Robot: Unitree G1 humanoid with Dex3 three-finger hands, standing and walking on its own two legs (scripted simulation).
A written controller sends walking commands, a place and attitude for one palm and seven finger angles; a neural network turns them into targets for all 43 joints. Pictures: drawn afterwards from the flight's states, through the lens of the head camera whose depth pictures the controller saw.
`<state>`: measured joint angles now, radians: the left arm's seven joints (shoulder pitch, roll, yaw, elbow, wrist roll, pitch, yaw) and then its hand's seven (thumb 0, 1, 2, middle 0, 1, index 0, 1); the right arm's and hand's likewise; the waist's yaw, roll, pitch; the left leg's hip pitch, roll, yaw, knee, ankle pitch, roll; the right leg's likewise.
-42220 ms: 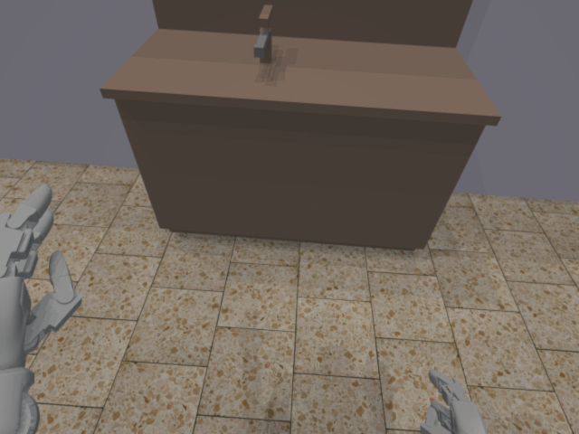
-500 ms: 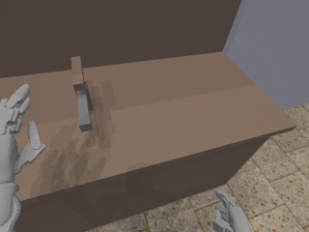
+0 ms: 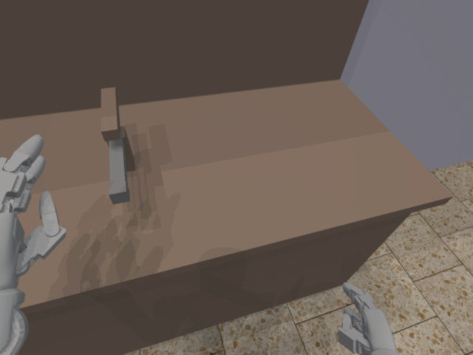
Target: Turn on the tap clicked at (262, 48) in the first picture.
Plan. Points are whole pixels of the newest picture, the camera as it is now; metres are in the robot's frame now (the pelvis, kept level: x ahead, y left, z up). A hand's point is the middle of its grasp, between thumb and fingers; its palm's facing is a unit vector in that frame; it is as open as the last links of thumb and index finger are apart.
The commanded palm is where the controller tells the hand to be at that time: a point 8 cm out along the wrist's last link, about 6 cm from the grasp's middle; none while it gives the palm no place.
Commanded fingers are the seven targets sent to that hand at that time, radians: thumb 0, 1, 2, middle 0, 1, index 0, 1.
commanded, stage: come to a stop and stand still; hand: left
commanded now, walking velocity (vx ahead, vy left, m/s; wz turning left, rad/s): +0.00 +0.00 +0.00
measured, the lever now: (119, 192) +0.35 +0.24 +0.07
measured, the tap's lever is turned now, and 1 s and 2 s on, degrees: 0 0 0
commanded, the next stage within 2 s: look again from close up in 0.42 s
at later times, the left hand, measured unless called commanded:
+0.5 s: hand (67, 241) +0.21 +0.23 +0.16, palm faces +0.36 -0.86 -0.37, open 7.4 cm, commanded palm +0.15 +0.27 +0.17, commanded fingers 0.00 0.90 0.90 -0.20 -0.30 -0.20 -0.30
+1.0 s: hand (39, 214) +0.23 +0.26 +0.18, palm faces +0.43 -0.78 -0.45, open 7.4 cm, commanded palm +0.15 +0.27 +0.17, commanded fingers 0.00 0.90 0.90 -0.20 -0.30 -0.20 -0.30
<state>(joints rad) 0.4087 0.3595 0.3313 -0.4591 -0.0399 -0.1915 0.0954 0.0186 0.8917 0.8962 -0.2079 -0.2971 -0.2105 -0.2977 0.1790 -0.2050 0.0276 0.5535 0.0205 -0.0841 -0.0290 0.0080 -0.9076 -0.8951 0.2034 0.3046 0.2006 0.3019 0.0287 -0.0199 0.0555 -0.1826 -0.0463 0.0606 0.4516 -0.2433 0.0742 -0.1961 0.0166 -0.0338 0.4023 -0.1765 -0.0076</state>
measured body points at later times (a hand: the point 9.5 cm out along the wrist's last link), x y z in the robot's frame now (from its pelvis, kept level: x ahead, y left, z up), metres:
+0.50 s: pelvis -0.01 -0.01 +0.00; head +0.00 +0.00 +0.45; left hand +0.18 +0.28 +0.18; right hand +0.16 -0.24 -0.07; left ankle +0.00 +0.06 -0.74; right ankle +0.03 -0.12 -0.74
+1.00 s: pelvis -0.01 -0.01 +0.00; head +0.01 +0.01 +0.45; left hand +0.20 +0.30 +0.20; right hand +0.18 -0.22 -0.07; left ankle +0.00 +0.06 -0.74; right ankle +0.03 -0.12 -0.74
